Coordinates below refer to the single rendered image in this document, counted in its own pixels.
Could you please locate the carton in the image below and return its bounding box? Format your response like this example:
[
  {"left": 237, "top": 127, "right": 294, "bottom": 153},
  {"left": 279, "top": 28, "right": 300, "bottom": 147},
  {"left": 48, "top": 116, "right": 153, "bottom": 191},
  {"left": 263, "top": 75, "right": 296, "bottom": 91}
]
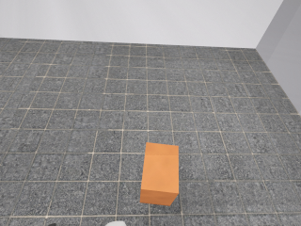
[{"left": 139, "top": 142, "right": 179, "bottom": 206}]

